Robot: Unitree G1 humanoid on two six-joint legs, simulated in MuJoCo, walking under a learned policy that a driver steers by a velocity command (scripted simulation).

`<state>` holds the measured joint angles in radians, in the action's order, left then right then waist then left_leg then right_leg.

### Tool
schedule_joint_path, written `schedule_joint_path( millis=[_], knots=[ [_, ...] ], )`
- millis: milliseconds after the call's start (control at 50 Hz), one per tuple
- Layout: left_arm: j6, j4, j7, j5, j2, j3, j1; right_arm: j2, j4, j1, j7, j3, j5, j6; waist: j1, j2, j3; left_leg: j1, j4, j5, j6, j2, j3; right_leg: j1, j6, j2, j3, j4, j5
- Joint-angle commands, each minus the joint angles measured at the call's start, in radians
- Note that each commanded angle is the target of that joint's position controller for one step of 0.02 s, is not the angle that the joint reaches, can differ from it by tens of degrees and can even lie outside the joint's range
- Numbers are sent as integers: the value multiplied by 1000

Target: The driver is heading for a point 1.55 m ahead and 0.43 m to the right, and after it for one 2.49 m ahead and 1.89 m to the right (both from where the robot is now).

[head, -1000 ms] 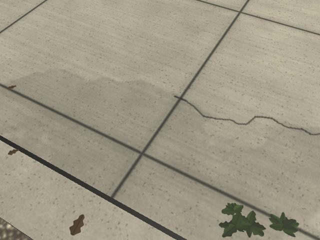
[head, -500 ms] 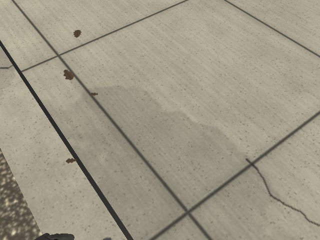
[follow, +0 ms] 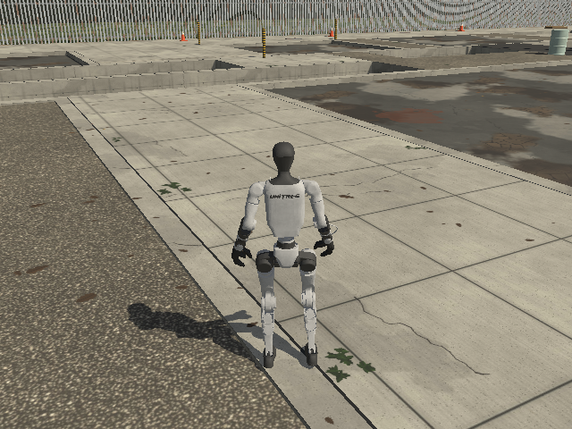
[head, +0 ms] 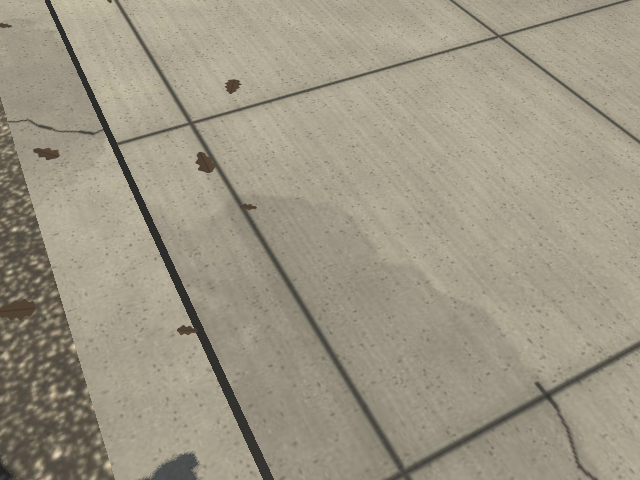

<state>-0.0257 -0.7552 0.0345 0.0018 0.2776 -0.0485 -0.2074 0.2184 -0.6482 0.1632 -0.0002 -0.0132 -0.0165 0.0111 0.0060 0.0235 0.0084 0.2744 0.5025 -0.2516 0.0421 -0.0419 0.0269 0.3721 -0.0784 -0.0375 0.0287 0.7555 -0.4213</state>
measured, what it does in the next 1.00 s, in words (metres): walks ahead: right foot, then right foot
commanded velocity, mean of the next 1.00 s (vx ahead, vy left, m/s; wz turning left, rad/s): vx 0.63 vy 0.00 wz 0.02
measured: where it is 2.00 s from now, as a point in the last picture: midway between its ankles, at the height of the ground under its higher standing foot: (364, 173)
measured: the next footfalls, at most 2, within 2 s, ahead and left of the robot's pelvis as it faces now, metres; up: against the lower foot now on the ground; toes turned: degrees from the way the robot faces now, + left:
right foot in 0.06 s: +0.03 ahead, -0.15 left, +0.00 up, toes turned +1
right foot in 0.80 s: +0.44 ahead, -0.14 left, +0.00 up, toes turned -5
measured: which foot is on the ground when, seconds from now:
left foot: down 0.00-0.82, up 0.84-1.00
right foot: up 0.00-0.04, down 0.06-0.38, up 0.40-0.78, down 0.80-1.00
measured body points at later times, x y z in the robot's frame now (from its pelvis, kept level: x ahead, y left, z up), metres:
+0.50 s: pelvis +0.07 +0.01 +0.00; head +0.07 +0.02 +0.45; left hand +0.21 +0.26 -0.11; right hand +0.07 -0.27 -0.11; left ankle +0.00 +0.10 -0.74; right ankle +0.03 -0.13 -0.67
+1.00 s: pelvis +0.42 -0.07 +0.00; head +0.43 -0.08 +0.45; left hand +0.44 +0.21 -0.13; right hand +0.53 -0.33 -0.12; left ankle +0.41 +0.08 -0.64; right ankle +0.40 -0.14 -0.74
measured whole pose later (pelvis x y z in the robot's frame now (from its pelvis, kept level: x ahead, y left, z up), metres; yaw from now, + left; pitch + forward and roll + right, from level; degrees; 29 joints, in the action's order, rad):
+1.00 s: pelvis +0.42 -0.07 +0.00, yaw -1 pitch +1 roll -1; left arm 0.07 -0.88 -0.02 0.03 0.27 -0.06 -0.40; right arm 0.27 -0.79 0.24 -0.04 -0.04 -0.04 -0.06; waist 0.01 -0.04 0.00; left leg 0.59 1.21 -0.21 0.08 0.10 0.04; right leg 0.18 0.09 0.08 -0.11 0.42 -0.26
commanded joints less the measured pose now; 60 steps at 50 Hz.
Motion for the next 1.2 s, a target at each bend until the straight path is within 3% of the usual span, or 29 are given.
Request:
schedule_joint_path(
  millis=[20,60,80,100,140,160,200,240,280,320,360,380,400,420,440,480,540,700,740,780,800,820,840,860,880,960,1060,1120,1200],
  knots=[
    [18,56,-7,-7,41,-3,12,124,47,-25,8,-37,14,-5,1,-169,82,-103,-71,467,175,219,190,-74,5,8,-19,-214,107],
    [24,49,-11,14,74,-3,-2,109,26,20,9,-32,17,-14,3,-117,91,-49,-70,290,103,178,187,-226,38,-24,28,-359,388],
    [23,55,-6,22,135,-14,-7,105,25,46,2,-30,-1,-27,-29,-31,92,4,-50,167,62,130,149,-279,69,-79,70,-315,543],
    [22,30,-8,7,153,-26,9,102,26,62,-2,-33,-7,-33,-56,85,77,-3,-71,74,24,71,78,-213,113,-62,53,-278,412],
    [28,35,-12,11,69,-7,24,122,27,-22,3,-40,-6,-29,-4,29,36,-17,-39,46,-6,58,52,-144,111,-38,49,-309,261],
    [30,23,-10,11,67,-6,-3,105,14,-2,10,-38,0,-19,0,26,60,-17,-30,-129,3,40,35,-140,112,-16,32,-320,62],
    [41,17,-9,-5,111,-21,-54,141,17,25,11,-56,19,-16,12,36,-49,122,5,-471,31,32,43,-58,159,-36,87,-354,-354],
    [68,24,-11,-20,141,-30,-78,116,41,-4,2,-54,44,-57,22,112,-112,220,93,-362,34,44,9,-71,235,-159,275,-476,-451],
    [84,25,-11,-29,172,-42,-59,89,41,-11,-8,-54,45,-91,7,196,-103,194,244,-140,34,46,-54,-63,299,-285,434,-590,-424],
    [92,57,-22,-37,140,-29,5,76,29,42,-17,-55,48,-106,-38,169,-97,98,194,-188,66,55,-64,1,275,-259,362,-595,-336],
    [87,82,-31,-43,122,-21,76,71,-45,201,-20,-63,39,-114,-113,131,-74,-174,4,-79,69,-2,-143,124,225,-142,178,-466,-248],
    [68,74,-45,40,123,-37,91,118,-92,347,-30,-71,-36,-96,-167,-9,-40,-391,-83,-114,62,8,-84,246,198,-31,65,-271,-230],
    [71,121,-47,53,31,-14,171,209,-117,516,-23,-96,-58,-96,-251,-287,-2,-541,-247,-397,92,269,309,439,159,72,-53,159,-116],
    [80,187,-54,44,15,-5,176,269,-90,470,-21,-105,-53,-89,-180,-326,-52,-485,-381,-578,203,439,721,643,178,85,27,294,-68],
    [80,182,-58,44,53,-15,211,216,-76,393,-17,-95,-42,-86,-139,-136,-125,-431,-375,-577,219,449,678,685,182,-4,74,369,44],
    [85,149,-80,38,70,-20,149,184,-63,313,-19,-82,-27,-95,-72,-61,-73,-367,-373,-445,168,352,472,582,158,-45,43,335,156],
    [64,149,-106,44,57,-17,166,142,-99,330,-13,-63,-12,-112,-62,-121,-103,-283,-454,-273,153,274,298,512,115,-51,-17,283,248],
    [54,216,-113,29,46,4,354,181,-190,385,-13,-68,0,-118,-83,-123,-168,-301,-518,209,133,281,54,297,154,-19,-127,-84,362],
    [52,207,-96,36,58,-2,304,207,-214,375,-8,-69,0,-113,-44,-141,-124,-339,-378,652,111,282,-17,151,195,40,-172,-130,264],
    [57,128,-68,38,104,-29,18,256,-237,361,3,-79,-5,-100,102,-163,49,-293,-4,1054,85,275,-73,-209,233,127,-199,-144,188],
    [64,55,-50,49,158,-54,-210,251,-224,327,8,-76,-7,-96,208,-124,162,-76,301,879,69,229,-84,-529,249,63,-116,-138,140],
    [74,31,-37,75,278,-80,-317,96,-169,365,-6,-41,12,-100,179,155,316,263,734,177,45,86,-72,-812,299,-241,333,-247,-347],
    [79,30,-46,53,281,-76,-309,94,-147,348,-13,-40,18,-120,150,248,389,402,905,-207,69,-28,107,-774,315,-344,825,-526,-597],
    [77,17,-46,50,223,-67,-183,139,-120,222,-12,-53,15,-118,98,141,148,519,958,-93,82,43,105,-620,290,-307,718,-553,-494],
    [85,15,-48,42,156,-53,-134,144,-116,184,-16,-48,12,-123,66,29,51,498,905,3,80,100,70,-467,291,-286,544,-536,-300],
    [122,-37,-52,21,55,-21,-102,75,-124,187,-48,-26,-30,-75,-54,48,-54,362,747,34,36,183,49,-142,268,-157,265,-638,-107],
    [149,-85,-63,4,62,-17,-210,86,-28,-108,-59,-12,-23,-68,-8,-12,-186,497,431,272,1,192,-46,-138,275,-83,67,-748,211],
    [166,-108,-55,-11,97,-17,-271,55,3,-203,-74,8,-9,-79,14,5,-183,316,192,452,28,154,-102,-149,249,-100,3,-813,483],
    [156,-156,-36,1,146,-15,-313,101,5,-242,-56,-1,-12,-81,7,17,-121,246,47,387,79,45,-169,-469,222,-130,-67,-703,1082]
  ],
)
Velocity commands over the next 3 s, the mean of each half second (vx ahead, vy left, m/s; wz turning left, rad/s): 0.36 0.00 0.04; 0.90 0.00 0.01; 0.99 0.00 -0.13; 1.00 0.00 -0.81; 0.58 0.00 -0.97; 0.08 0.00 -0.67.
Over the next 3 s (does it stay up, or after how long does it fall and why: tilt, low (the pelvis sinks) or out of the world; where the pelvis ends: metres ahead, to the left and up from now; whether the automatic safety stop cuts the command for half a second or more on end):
stays up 1.81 -0.42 -0.01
